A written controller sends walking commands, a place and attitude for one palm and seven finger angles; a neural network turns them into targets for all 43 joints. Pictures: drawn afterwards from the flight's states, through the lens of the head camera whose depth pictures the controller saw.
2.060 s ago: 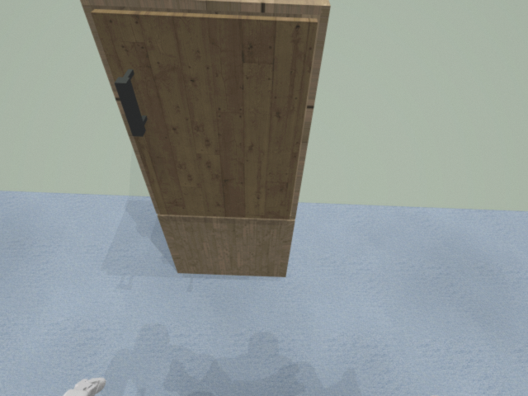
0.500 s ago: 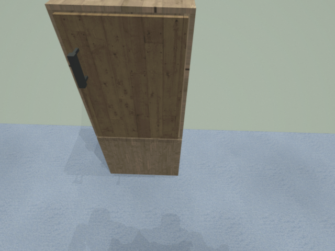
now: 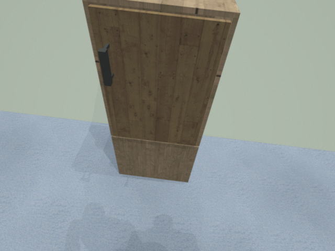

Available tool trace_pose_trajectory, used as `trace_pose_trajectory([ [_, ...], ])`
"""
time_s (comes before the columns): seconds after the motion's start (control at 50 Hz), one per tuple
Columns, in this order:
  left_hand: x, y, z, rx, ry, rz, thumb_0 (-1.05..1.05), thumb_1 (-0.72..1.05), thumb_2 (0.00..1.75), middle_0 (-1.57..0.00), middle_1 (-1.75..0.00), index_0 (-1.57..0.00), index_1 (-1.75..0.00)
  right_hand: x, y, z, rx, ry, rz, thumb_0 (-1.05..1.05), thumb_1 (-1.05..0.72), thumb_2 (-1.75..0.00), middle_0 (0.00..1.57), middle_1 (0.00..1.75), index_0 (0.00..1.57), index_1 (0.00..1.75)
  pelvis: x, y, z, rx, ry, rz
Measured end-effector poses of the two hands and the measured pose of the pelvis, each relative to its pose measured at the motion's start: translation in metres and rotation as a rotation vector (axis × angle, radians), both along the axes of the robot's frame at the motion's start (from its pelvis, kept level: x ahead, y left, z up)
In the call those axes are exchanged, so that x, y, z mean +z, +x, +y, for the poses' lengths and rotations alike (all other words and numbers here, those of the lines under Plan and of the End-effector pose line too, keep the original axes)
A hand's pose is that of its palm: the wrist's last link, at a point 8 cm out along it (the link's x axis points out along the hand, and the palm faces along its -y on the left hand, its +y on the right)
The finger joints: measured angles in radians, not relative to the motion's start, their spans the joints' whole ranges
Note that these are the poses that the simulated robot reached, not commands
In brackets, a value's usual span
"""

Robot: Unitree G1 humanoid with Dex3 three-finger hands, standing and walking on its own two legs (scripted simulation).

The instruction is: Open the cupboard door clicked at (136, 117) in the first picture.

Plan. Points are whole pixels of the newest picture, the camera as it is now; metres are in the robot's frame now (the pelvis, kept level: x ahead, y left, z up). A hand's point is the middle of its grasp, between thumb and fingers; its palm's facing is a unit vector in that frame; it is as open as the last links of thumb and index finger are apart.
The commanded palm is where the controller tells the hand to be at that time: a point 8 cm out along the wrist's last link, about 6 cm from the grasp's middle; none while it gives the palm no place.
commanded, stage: take the last steps up to it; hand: left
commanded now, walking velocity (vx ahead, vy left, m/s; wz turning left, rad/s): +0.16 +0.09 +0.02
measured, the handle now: (107, 64) +0.65 +0.26 +0.09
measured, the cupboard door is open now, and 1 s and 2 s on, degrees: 0 0 0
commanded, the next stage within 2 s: come to a stop and stand still in 0.02 s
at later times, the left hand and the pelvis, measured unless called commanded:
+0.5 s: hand out of the picture +0.13 +0.20 -0.17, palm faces +0.01 -0.98 -0.21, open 7.3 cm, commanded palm none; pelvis +0.08 +0.02 +0.01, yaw +0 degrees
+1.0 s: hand out of the picture +0.07 +0.24 -0.17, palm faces +0.07 -0.98 -0.20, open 7.4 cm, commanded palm none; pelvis +0.05 +0.05 +0.01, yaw -1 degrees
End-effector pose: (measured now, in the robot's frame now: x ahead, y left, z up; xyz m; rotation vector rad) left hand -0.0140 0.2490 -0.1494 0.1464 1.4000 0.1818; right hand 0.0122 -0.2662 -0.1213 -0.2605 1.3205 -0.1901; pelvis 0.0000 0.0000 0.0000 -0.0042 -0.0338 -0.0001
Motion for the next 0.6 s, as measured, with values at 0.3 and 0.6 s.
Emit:
trace_pose_trajectory([
  [0.3,0.010,0.085,0.012,-0.010,-0.026,-0.038,0.00,0.92,0.89,-0.20,-0.29,-0.20,-0.30,-0.006,-0.019,0.112,-0.109,0.138,0.171,0.00,-0.91,-0.90,0.20,0.30,0.20,0.30,0.012,0.055,0.037,0.009,0.017,0.009],
  [0.6,0.019,0.151,-0.006,-0.040,0.036,-0.128,0.00,0.92,0.89,-0.20,-0.29,-0.20,-0.30,-0.024,0.049,0.070,-0.148,0.134,0.114,0.00,-0.91,-0.90,0.20,0.30,0.21,0.30,0.006,0.081,0.011,0.003,0.012,0.018],
])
